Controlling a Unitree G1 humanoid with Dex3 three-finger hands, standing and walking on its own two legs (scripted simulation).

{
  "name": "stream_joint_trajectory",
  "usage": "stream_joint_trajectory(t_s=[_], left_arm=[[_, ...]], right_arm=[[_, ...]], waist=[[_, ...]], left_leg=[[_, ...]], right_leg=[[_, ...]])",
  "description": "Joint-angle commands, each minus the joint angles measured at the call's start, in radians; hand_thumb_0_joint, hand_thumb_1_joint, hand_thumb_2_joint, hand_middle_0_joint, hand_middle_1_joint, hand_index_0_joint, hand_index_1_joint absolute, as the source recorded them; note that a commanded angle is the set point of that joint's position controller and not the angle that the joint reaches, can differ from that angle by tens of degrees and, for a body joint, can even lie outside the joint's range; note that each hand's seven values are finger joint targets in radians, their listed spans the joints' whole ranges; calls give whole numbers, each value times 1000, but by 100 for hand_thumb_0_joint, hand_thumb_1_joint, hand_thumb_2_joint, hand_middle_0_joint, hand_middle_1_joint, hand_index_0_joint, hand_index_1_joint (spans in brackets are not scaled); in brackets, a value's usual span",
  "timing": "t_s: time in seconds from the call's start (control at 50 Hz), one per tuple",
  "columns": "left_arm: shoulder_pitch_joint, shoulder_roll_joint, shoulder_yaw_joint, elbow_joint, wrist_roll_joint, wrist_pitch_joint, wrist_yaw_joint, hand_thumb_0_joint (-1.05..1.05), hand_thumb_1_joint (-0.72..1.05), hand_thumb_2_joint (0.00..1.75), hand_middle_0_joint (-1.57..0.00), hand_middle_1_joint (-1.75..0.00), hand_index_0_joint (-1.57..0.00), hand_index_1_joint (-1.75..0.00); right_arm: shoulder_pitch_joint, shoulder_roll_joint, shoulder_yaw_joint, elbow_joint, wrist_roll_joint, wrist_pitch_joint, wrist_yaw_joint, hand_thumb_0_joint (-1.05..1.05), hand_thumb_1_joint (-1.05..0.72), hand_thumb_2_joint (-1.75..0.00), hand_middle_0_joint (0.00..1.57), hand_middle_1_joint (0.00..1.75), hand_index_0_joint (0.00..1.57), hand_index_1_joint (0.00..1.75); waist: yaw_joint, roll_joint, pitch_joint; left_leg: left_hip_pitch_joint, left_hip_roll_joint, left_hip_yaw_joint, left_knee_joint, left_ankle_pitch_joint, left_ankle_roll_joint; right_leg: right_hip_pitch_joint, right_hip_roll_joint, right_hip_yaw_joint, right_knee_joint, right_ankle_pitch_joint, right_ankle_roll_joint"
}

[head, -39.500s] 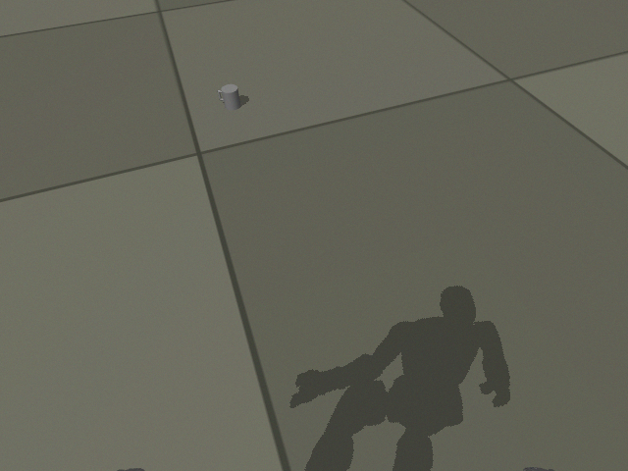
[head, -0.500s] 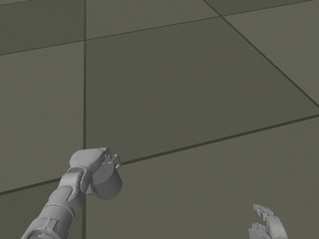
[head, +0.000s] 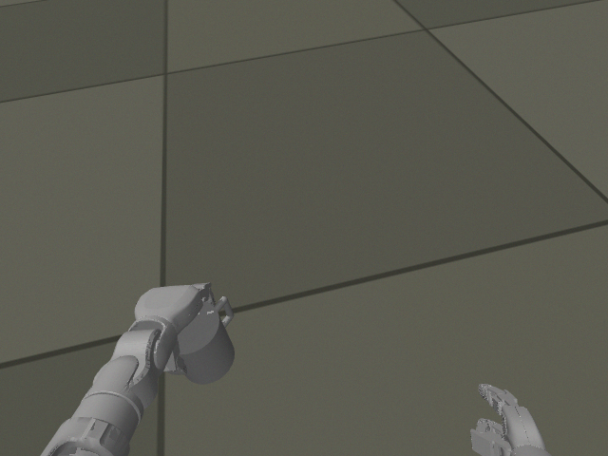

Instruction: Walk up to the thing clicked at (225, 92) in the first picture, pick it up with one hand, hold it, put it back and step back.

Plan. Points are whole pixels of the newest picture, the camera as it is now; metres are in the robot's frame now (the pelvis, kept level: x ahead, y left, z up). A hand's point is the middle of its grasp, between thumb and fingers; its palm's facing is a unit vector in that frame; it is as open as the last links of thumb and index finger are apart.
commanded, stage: hold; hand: left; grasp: from above
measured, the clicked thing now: (206, 334) +0.31 +0.20 -0.10
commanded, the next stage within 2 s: crouch in 0.10 s
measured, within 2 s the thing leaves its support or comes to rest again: neither
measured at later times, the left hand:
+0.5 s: hand (186, 342) +0.28 +0.22 -0.08, palm faces -0.48 -0.04 -0.87, open 11.6 cm
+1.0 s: hand (225, 347) +0.36 +0.22 -0.31, palm faces -0.42 +0.03 -0.91, open 11.6 cm
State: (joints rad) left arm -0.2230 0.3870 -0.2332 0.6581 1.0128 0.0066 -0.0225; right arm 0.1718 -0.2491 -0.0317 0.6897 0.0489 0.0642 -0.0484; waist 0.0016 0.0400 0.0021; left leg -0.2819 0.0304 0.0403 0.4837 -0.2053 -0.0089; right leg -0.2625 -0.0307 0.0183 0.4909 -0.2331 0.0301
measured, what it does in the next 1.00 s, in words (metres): lowers itself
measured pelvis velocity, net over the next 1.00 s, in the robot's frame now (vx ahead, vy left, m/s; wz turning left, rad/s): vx -0.03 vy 0.01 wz -0.01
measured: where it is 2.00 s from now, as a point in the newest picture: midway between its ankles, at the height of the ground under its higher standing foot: outside the picture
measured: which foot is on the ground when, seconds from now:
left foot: down 0.00-1.00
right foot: down 0.00-1.00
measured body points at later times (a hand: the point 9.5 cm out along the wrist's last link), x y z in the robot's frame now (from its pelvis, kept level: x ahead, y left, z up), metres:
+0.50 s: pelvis +0.00 +0.00 +0.00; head +0.03 -0.01 +0.45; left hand +0.30 +0.22 -0.03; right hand +0.14 -0.26 -0.12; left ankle +0.03 +0.13 -0.74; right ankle +0.02 -0.14 -0.74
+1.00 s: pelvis -0.03 +0.01 -0.17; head +0.12 +0.03 +0.25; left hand +0.38 +0.21 -0.25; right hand +0.00 -0.28 -0.29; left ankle +0.03 +0.13 -0.74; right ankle +0.02 -0.14 -0.74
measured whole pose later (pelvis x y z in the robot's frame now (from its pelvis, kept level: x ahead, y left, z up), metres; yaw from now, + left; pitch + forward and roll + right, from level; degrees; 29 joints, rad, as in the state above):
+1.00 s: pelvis -0.03 +0.01 -0.17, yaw -1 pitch +29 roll -3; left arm -0.66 0.39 -0.08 1.24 1.17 0.00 0.42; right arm 0.25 -0.25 -0.08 0.77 -0.06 0.01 -0.02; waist -0.16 0.03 -0.19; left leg -1.46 0.05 -0.02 1.50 -0.55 0.00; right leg -1.41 -0.01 0.01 1.47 -0.57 0.04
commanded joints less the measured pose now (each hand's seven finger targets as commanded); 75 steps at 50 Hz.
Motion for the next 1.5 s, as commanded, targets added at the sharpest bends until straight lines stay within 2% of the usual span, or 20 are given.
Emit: stream_joint_trajectory(t_s=[0.0,0.06,0.18,0.32,0.38,0.5,0.62,0.7,0.78,0.88,0.92,0.96,1.0,1.04,1.1,1.14,1.18,1.24,1.3,1.48], left_arm=[[-418,220,128,-250,-11,-7,73,0,43,110,-83,-99,-84,-98],[-377,222,144,-222,-16,1,82,0,42,110,-83,-99,-83,-99],[-355,199,115,-237,-16,3,57,0,49,107,-85,-103,-88,-100],[-308,188,119,-184,5,-25,73,0,39,109,-80,-97,-80,-97],[-338,195,142,-127,27,-44,130,0,35,108,-76,-96,-77,-96],[-462,146,105,28,73,-52,265,0,39,113,-79,-100,-80,-100],[-537,91,95,236,136,-57,378,0,42,110,-79,-104,-81,-102],[-655,106,119,299,165,-58,452,0,45,108,-81,-105,-83,-102],[-716,175,167,336,168,-46,496,0,54,106,-88,-99,-90,-97],[-722,217,207,417,157,-7,506,0,58,110,-94,-97,-95,-97],[-761,189,186,417,147,0,491,0,55,110,-93,-96,-93,-96],[-781,233,208,431,149,0,477,0,54,107,-93,-92,-93,-92],[-790,198,193,425,134,-6,457,0,57,105,-94,-95,-95,-94],[-831,249,214,432,146,-16,451,0,54,109,-93,-94,-93,-94],[-881,244,213,426,146,-42,449,0,55,104,-93,-91,-94,-91],[-913,293,239,414,159,-58,457,0,52,104,-91,-90,-92,-90],[-948,263,226,394,164,-72,466,0,54,105,-91,-93,-92,-92],[-984,322,253,417,177,-78,489,0,52,108,-92,-92,-92,-92],[-999,319,255,422,189,-78,504,0,52,109,-93,-91,-93,-91],[-1031,339,268,520,189,-44,506,0,56,113,-96,-93,-96,-94]], right_arm=[[-85,-134,-41,-129,1,-39,-10,0,-91,-90,20,30,20,30],[-88,-137,-43,-130,0,-38,-10,0,-91,-91,20,30,20,30],[-90,-131,-46,-135,1,-38,-7,0,-93,-92,20,30,20,30],[-71,-133,-48,-130,0,-25,-8,0,-90,-90,20,30,20,30],[-51,-135,-54,-114,-7,-20,-5,0,-89,-90,20,30,20,30],[6,-146,-70,-61,-29,-21,17,0,-89,-90,20,30,20,30],[86,-156,-91,-15,-56,-42,34,0,-90,-90,20,30,20,30],[123,-164,-100,-22,-71,-58,34,0,-90,-90,20,30,20,30],[147,-177,-104,-14,-83,-73,25,0,-90,-90,20,30,20,30],[163,-180,-100,-8,-98,-81,18,0,-90,-90,20,30,20,30],[169,-175,-100,-3,-105,-85,17,0,-90,-90,20,30,20,30],[170,-182,-102,4,-109,-90,16,0,-90,-90,20,30,20,30],[169,-178,-101,4,-115,-96,23,0,-90,-90,20,30,20,30],[175,-190,-99,9,-117,-99,24,0,-90,-90,20,30,20,30],[181,-186,-90,14,-122,-109,30,0,-90,-90,20,30,20,30],[183,-194,-85,22,-127,-116,33,0,-90,-90,20,30,20,30],[193,-190,-81,22,-135,-126,45,0,-90,-90,20,30,20,30],[200,-198,-74,38,-141,-135,53,0,-91,-90,20,30,20,30],[203,-196,-69,40,-153,-140,68,0,-91,-90,20,30,20,30],[196,-193,-52,41,-169,-145,98,0,-91,-91,20,30,20,30]], waist=[[-6,8,-280],[4,0,-272],[7,-9,-256],[-14,-35,-215],[-15,-34,-218],[-60,-31,-265],[-98,-28,-353],[-115,37,-457],[-112,88,-619],[-112,74,-714],[-136,86,-716],[-136,98,-730],[-148,116,-760],[-155,130,-779],[-181,123,-779],[-180,142,-824],[-199,156,-874],[-202,173,-877],[-200,214,-929],[-220,200,-880]], left_leg=[[189,-35,0,-51,130,13],[178,-34,-1,-51,130,10],[168,-35,-2,-57,131,13],[147,-36,-3,-50,134,14],[127,-36,-4,-28,131,10],[53,-33,-9,74,100,3],[-199,-27,-18,339,49,-2],[-377,-27,-23,504,-40,-2],[-493,-21,-38,661,-24,7],[-703,-19,-51,812,-80,17],[-756,-14,-64,840,-143,14],[-803,-13,-70,883,-191,14],[-832,-10,-82,927,-202,14],[-849,-6,-103,963,-227,10],[-932,-9,-113,1027,-289,14],[-963,-12,-109,1074,-279,15],[-957,-10,-112,1119,-251,16],[-1002,-11,-108,1166,-263,14],[-985,-9,-98,1225,-208,13],[-1153,-6,-66,1359,-219,26]], right_leg=[[11,47,-28,-83,115,-31],[18,47,-31,-84,111,-32],[31,46,-32,-88,114,-32],[2,47,-30,-78,118,-33],[-34,46,-33,-58,113,-34],[-159,42,-34,24,95,-33],[-418,41,-34,269,59,-41],[-598,40,-38,435,-16,-49],[-753,51,-57,610,-23,-59],[-880,50,-65,770,-61,-61],[-953,46,-68,813,-114,-64],[-1023,47,-71,858,-159,-66],[-1082,44,-80,912,-173,-67],[-1157,44,-88,968,-204,-71],[-1242,41,-96,1022,-247,-69],[-1269,42,-96,1063,-239,-69],[-1302,39,-102,1098,-217,-67],[-1349,37,-102,1136,-221,-63],[-1375,39,-106,1179,-183,-64],[-1407,51,-105,1261,-154,-56]])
